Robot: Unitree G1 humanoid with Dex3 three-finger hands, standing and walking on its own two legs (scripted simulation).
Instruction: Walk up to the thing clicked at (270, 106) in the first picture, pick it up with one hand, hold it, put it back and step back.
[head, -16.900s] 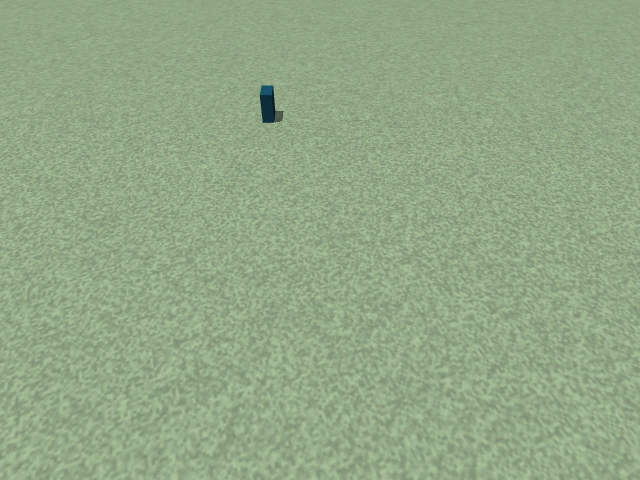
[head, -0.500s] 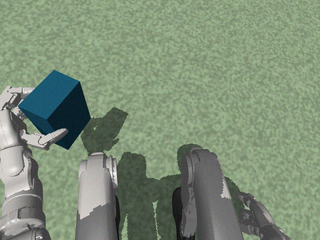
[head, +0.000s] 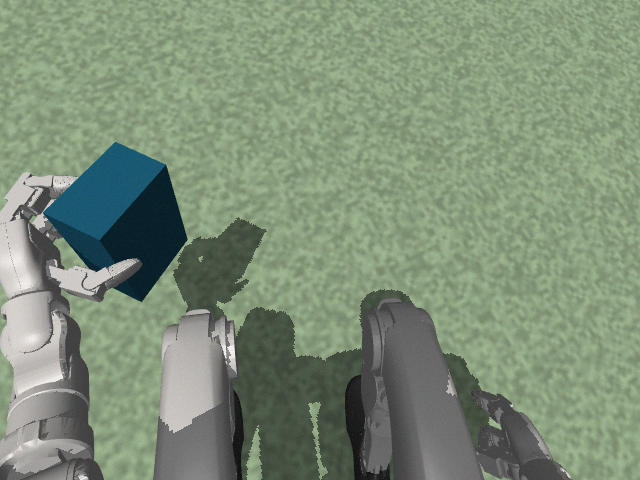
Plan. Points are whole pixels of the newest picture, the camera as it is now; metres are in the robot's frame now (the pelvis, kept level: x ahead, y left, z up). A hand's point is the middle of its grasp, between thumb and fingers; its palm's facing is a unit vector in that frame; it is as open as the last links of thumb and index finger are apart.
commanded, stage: lift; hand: left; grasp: from the side
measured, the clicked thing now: (129, 228) +0.43 +0.23 -0.09
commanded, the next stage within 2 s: hold in 1.94 s
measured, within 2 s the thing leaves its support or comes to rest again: neither
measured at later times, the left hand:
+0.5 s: hand (34, 209) +0.39 +0.25 +0.07, palm faces +0.30 -0.95 -0.09, open 11.7 cm
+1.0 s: hand out of the picture +0.38 +0.23 +0.25, palm faces +0.32 -0.94 -0.08, open 11.6 cm
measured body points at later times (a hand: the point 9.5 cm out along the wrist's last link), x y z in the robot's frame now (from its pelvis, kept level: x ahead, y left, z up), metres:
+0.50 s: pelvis +0.01 +0.00 +0.09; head +0.20 +0.03 +0.50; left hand +0.37 +0.30 +0.08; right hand +0.18 -0.25 -0.04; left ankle +0.08 +0.14 -0.37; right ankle +0.09 -0.12 -0.37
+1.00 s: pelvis +0.05 +0.01 +0.24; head +0.15 +0.03 +0.68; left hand +0.36 +0.28 +0.25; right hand +0.21 -0.23 +0.13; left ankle +0.08 +0.14 -0.37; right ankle +0.09 -0.12 -0.37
